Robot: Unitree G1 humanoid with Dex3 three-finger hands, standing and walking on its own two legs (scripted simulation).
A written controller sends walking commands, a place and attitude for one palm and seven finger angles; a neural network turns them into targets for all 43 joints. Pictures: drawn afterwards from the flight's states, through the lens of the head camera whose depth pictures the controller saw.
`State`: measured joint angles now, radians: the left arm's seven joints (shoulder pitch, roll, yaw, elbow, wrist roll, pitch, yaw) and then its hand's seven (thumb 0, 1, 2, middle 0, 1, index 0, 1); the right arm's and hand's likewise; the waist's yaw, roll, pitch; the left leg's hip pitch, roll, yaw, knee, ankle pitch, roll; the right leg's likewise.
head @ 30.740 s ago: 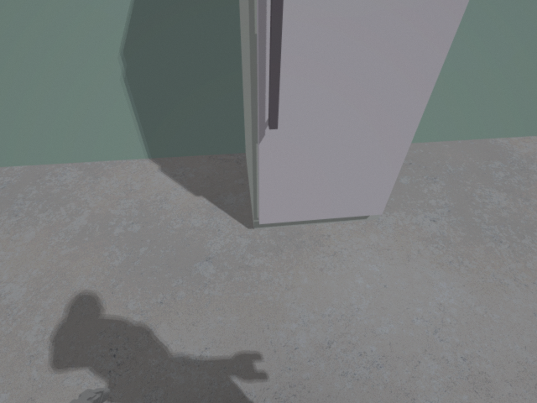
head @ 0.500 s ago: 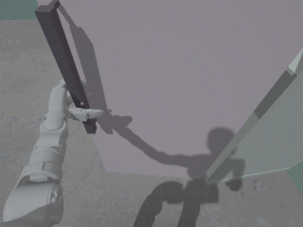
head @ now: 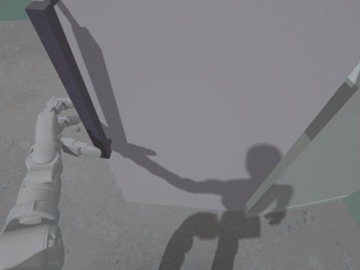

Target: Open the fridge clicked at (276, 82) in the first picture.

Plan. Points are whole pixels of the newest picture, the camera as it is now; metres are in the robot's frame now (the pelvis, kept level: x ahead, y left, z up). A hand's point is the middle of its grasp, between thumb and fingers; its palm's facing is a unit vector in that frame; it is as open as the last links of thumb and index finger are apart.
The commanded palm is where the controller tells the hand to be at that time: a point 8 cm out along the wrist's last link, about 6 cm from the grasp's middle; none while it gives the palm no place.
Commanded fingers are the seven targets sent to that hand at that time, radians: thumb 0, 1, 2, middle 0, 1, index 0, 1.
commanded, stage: slip the hand off the handle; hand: left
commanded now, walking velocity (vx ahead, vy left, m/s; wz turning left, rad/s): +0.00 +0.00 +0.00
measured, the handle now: (87, 98) +0.47 +0.21 +0.11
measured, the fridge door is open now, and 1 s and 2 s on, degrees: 75 75 75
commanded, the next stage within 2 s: draw the hand back to the body in 1.26 s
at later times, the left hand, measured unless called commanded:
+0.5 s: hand (49, 130) +0.42 +0.30 +0.06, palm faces +0.20 -0.95 -0.23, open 14.7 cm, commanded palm +0.37 +0.34 +0.08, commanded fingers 0.00 -0.55 0.20 -0.25 -1.15 -0.25 -1.15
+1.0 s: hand (40, 169) +0.31 +0.28 +0.06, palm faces +0.20 -0.96 -0.22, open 14.7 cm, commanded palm +0.27 +0.33 +0.08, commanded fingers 0.00 -0.55 0.20 -0.25 -1.15 -0.25 -1.15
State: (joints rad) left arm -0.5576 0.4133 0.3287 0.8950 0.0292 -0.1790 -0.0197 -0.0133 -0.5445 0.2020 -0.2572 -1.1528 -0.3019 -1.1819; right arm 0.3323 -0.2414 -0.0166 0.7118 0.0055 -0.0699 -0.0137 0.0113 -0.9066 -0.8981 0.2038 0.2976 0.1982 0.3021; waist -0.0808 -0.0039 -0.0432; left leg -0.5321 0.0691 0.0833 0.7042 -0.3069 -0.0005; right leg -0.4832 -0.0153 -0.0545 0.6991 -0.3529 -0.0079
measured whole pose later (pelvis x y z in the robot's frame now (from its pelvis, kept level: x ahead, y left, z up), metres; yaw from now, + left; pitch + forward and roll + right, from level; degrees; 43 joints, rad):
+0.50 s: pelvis +0.00 +0.01 -0.01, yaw +0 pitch +10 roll -2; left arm -0.56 0.56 0.40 0.93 -0.01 -0.22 -0.19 -0.01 -0.55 0.20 -0.25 -1.15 -0.25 -1.15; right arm 0.35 -0.27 -0.01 0.70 0.02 -0.06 -0.04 0.01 -0.91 -0.90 0.20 0.30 0.20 0.30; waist -0.08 -0.01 -0.05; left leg -0.61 0.07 0.07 0.77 -0.33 0.01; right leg -0.54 -0.01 -0.07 0.72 -0.36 0.00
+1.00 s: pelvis -0.01 +0.01 +0.00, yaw +2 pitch +5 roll -2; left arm -0.20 0.41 0.31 0.51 -0.10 -0.15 -0.17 -0.01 -0.55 0.20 -0.25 -1.15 -0.25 -1.15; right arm 0.24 -0.26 0.01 0.66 0.04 -0.12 -0.07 0.01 -0.91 -0.90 0.20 0.30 0.20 0.30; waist -0.01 0.02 -0.05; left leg -0.51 0.06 0.04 0.74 -0.32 0.01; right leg -0.43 -0.03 -0.09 0.70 -0.35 0.00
